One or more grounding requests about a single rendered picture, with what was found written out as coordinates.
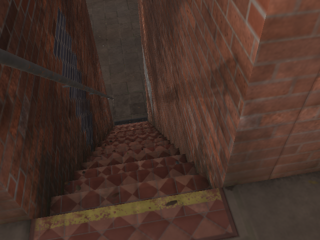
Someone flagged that stairs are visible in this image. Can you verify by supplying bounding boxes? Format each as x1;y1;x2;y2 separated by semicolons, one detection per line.
49;121;211;216

